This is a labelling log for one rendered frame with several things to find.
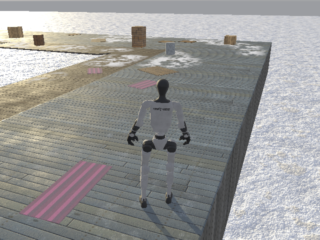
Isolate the robot head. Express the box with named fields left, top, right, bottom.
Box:
left=153, top=79, right=170, bottom=103

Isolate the robot left forearm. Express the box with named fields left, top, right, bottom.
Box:
left=128, top=119, right=140, bottom=137

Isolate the left robot foot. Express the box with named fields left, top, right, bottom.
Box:
left=139, top=195, right=147, bottom=208

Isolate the left robot upper arm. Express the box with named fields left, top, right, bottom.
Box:
left=135, top=100, right=152, bottom=127

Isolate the robot left hand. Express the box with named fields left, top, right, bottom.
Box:
left=127, top=134, right=138, bottom=146

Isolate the right robot upper arm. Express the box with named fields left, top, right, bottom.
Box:
left=172, top=101, right=185, bottom=129

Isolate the robot right hand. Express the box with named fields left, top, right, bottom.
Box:
left=179, top=134, right=191, bottom=145

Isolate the robot right forearm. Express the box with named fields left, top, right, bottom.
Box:
left=180, top=121, right=189, bottom=138

